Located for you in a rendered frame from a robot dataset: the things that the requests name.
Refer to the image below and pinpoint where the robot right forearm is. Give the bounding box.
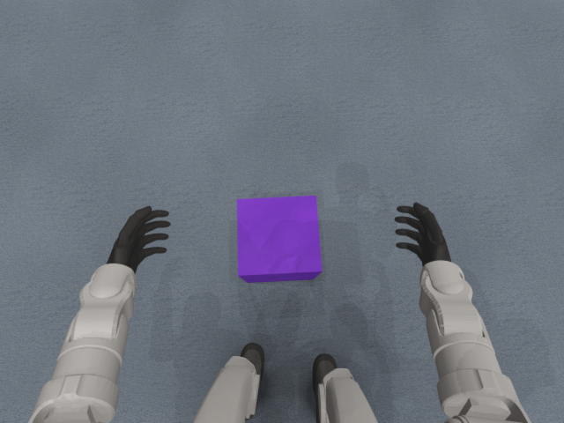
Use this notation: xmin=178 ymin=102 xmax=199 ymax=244
xmin=419 ymin=260 xmax=531 ymax=423

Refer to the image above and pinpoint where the robot thigh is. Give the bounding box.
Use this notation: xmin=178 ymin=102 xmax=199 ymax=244
xmin=192 ymin=365 xmax=260 ymax=423
xmin=318 ymin=377 xmax=378 ymax=423

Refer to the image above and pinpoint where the left robot hand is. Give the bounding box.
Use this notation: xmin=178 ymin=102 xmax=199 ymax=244
xmin=107 ymin=206 xmax=170 ymax=273

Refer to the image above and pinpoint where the left robot thigh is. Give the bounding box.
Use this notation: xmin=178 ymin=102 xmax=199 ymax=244
xmin=192 ymin=365 xmax=260 ymax=423

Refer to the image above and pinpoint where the right robot hand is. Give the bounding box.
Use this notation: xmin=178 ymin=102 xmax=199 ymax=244
xmin=395 ymin=203 xmax=451 ymax=266

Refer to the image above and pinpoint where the right robot thigh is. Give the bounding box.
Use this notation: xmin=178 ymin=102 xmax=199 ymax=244
xmin=318 ymin=377 xmax=378 ymax=423

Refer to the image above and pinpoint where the carton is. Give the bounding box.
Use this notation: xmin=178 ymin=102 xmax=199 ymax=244
xmin=237 ymin=196 xmax=323 ymax=283

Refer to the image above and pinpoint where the robot left forearm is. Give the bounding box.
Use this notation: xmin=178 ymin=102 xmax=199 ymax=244
xmin=28 ymin=263 xmax=136 ymax=423

